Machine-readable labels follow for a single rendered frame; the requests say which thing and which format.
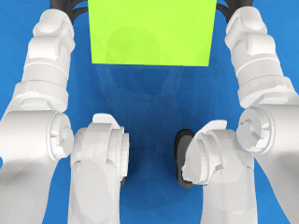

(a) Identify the left robot hand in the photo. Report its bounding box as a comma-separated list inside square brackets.
[50, 0, 89, 26]

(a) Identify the robot right foot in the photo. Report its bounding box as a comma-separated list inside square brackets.
[174, 129, 195, 189]

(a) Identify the right robot hand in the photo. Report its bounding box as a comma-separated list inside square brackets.
[216, 0, 253, 24]

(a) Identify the left robot forearm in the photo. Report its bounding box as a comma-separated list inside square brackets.
[0, 8, 76, 157]

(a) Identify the robot right shin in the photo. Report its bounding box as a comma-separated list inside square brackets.
[181, 119, 254, 185]

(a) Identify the robot left upper arm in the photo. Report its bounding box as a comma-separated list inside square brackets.
[0, 110, 74, 224]

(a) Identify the right robot forearm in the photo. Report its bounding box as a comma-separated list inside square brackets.
[224, 6, 299, 109]

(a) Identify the robot right upper arm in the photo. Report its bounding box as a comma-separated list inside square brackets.
[235, 104, 299, 224]

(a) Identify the carton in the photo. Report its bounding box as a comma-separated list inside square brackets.
[88, 0, 217, 66]

